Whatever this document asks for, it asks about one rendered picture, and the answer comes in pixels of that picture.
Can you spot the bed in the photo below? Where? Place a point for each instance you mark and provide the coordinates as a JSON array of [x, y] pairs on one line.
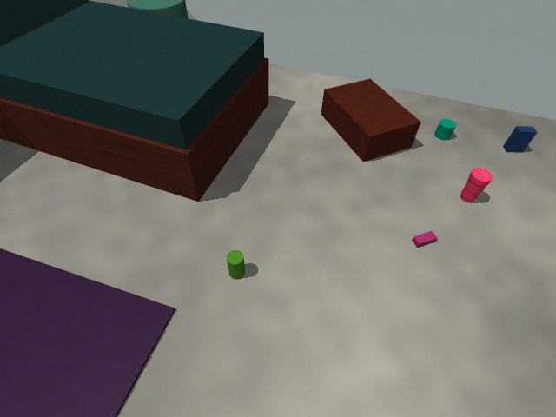
[[157, 99]]

